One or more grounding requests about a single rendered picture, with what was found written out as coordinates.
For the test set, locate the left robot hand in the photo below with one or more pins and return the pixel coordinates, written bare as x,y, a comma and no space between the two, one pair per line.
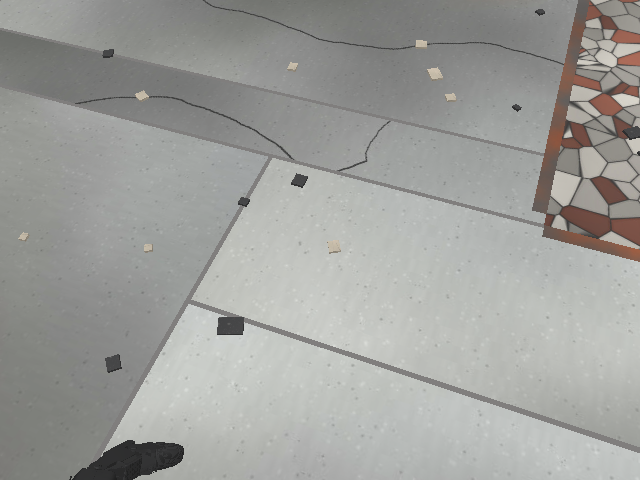
128,460

